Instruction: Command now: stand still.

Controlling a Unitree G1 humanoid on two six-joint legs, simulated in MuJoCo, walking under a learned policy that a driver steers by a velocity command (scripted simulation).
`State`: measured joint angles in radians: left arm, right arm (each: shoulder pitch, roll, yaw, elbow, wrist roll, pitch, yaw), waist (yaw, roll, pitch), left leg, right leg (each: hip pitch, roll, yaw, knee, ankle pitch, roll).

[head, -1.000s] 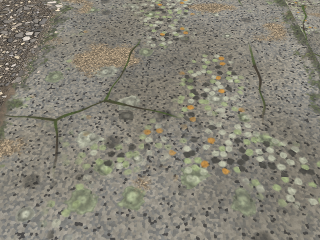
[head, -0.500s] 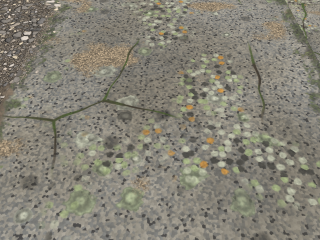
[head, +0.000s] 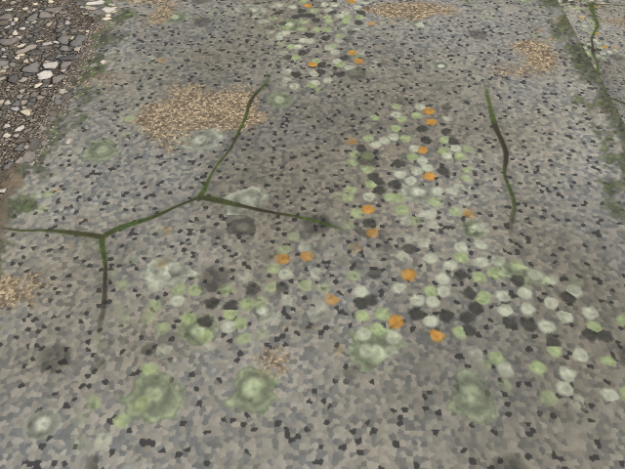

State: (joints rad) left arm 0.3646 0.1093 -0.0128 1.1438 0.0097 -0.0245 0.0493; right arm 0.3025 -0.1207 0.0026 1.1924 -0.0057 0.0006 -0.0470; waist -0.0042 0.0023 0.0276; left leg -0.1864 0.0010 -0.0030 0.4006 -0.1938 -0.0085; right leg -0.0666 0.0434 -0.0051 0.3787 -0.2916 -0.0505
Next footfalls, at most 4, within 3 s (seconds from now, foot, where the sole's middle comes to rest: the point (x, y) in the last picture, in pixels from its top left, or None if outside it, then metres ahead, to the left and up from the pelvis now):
0.82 left None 0.18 0.13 -0.78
1.32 right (340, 465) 0.53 -0.02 -0.78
1.90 left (269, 337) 0.84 0.14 -0.78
2.46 right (333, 243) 1.15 -0.02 -0.78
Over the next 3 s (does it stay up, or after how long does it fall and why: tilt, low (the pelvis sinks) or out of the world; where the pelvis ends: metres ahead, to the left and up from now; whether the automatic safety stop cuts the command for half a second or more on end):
stays up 1.27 0.06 -0.01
